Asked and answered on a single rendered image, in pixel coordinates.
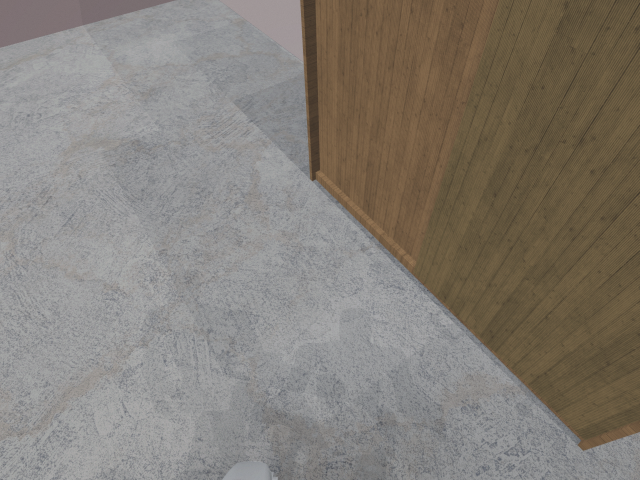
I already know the wardrobe door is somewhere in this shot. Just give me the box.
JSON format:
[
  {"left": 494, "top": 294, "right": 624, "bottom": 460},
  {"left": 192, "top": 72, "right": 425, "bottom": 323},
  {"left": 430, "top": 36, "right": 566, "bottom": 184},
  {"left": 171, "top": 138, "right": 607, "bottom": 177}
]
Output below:
[
  {"left": 315, "top": 0, "right": 499, "bottom": 262},
  {"left": 413, "top": 0, "right": 640, "bottom": 440}
]

